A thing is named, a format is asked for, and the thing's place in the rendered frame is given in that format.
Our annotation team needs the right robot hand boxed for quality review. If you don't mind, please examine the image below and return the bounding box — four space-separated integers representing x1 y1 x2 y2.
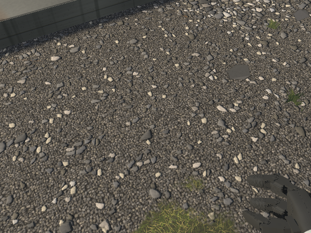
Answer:
242 173 311 233

